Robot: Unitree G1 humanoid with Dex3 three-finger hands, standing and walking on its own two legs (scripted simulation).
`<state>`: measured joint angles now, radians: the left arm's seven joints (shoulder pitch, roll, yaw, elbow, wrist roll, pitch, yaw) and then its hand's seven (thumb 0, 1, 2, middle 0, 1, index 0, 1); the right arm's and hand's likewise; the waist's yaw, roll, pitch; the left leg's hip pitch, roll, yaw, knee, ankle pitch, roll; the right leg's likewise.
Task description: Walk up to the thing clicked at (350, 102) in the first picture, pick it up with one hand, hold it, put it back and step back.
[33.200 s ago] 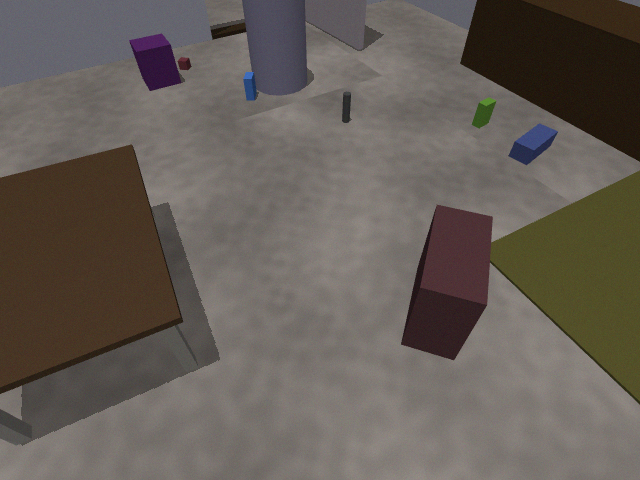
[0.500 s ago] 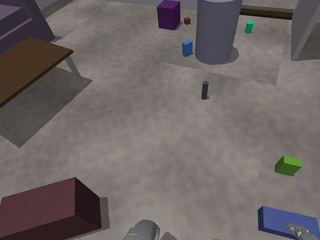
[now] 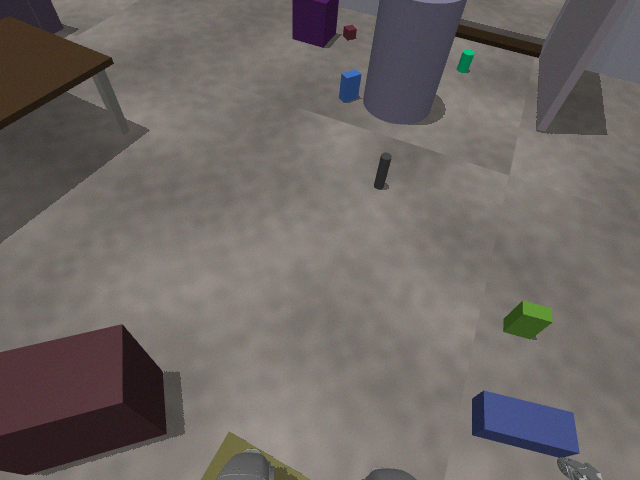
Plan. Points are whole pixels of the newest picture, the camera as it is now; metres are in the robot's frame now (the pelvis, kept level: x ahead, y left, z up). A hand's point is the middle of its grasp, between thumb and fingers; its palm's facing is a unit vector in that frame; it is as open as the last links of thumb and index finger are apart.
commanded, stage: walk up
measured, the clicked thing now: (382, 171) +1.30 -0.26 -0.67
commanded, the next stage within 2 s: stand in 0.86 s
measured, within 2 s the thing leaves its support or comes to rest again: neither
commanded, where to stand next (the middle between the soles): +0.07 -0.02 m, yaw -1 degrees
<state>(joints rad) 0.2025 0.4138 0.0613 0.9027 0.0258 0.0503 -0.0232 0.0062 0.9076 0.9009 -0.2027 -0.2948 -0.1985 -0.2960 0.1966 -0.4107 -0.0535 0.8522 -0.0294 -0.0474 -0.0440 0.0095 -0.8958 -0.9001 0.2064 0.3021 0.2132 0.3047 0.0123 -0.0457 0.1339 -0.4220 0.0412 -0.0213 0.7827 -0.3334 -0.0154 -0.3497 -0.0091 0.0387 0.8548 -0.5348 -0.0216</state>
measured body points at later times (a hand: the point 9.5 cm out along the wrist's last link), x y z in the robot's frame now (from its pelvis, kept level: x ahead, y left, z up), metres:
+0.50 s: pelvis -0.02 -0.04 +0.02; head -0.02 -0.02 +0.46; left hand +0.06 +0.28 -0.11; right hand +0.04 -0.35 -0.10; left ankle +0.02 +0.10 -0.71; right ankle +0.01 -0.18 -0.71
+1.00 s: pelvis +0.01 -0.04 +0.03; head +0.02 -0.04 +0.48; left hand +0.11 +0.25 -0.10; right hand +0.08 -0.35 -0.09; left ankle +0.01 +0.08 -0.71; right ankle +0.01 -0.18 -0.71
